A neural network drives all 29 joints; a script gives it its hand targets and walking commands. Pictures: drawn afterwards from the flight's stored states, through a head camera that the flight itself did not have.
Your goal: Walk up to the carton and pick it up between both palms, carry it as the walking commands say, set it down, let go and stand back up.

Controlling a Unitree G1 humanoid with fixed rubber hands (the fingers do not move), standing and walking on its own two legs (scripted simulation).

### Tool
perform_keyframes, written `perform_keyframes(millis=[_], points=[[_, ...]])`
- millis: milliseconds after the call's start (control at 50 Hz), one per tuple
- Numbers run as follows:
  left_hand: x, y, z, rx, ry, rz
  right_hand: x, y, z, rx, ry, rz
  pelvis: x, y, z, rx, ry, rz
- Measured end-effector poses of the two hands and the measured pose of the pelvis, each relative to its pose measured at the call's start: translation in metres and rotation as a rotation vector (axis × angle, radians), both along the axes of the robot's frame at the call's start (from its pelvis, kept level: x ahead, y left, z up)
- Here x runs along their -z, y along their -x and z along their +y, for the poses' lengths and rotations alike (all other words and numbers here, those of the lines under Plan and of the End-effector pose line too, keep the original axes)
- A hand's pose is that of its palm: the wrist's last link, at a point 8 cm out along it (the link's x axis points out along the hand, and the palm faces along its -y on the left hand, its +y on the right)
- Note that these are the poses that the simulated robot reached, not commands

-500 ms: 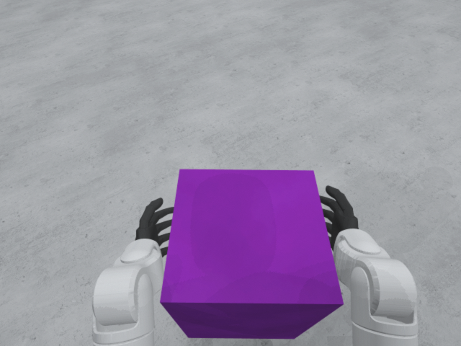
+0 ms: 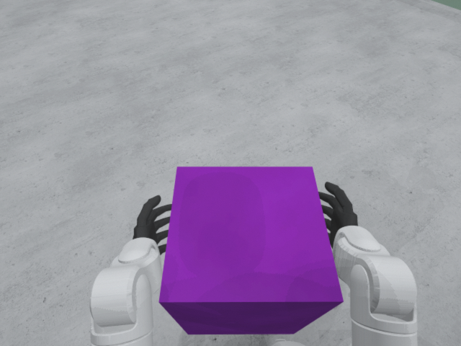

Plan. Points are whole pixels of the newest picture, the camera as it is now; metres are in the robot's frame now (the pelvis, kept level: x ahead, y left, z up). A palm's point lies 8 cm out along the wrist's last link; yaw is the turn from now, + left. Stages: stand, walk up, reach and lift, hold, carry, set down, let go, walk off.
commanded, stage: carry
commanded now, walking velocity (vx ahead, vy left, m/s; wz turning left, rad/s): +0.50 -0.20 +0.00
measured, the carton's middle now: (242, 260) +0.25 +0.00 +0.00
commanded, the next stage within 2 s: none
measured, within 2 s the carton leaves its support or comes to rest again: neither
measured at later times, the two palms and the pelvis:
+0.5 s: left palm (183, 110) +0.57 +0.11 +0.07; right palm (314, 101) +0.58 -0.18 +0.08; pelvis +0.32 -0.03 -0.01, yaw +2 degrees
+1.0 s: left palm (212, 36) +0.85 +0.05 +0.10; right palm (318, 31) +0.85 -0.25 +0.10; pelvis +0.59 -0.09 +0.02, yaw +1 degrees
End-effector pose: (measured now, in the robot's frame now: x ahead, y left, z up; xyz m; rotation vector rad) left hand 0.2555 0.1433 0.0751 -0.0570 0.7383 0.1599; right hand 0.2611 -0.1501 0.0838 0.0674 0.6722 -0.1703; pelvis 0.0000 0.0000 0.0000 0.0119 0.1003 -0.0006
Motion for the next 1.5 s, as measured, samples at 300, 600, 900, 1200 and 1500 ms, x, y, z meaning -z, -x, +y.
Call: perform_keyframes(millis=[300,600,900,1200,1500], points=[[-0.027,-0.181,-0.029,-0.039,-0.055,-0.019,-0.013,-0.193,-0.028,-0.037,-0.054,-0.018,-0.019,-0.182,-0.034,-0.043,-0.039,0.027],[0.006,-0.378,-0.057,0.014,-0.003,0.008,0.007,-0.374,-0.057,0.016,-0.004,0.012,0.001,-0.373,-0.053,-0.002,-0.016,0.010],[-0.022,-0.546,-0.103,-0.002,-0.039,-0.005,-0.011,-0.548,-0.103,0.003,-0.041,-0.001,-0.022,-0.542,-0.100,-0.017,-0.033,0.014],[-0.006,-0.684,-0.065,0.007,0.005,-0.028,-0.009,-0.683,-0.065,0.008,0.004,-0.023,-0.001,-0.686,-0.064,-0.010,0.016,-0.030],[0.008,-0.781,-0.052,0.010,0.025,0.013,0.003,-0.777,-0.052,0.011,0.023,0.019,0.000,-0.779,-0.051,-0.007,0.032,0.017]])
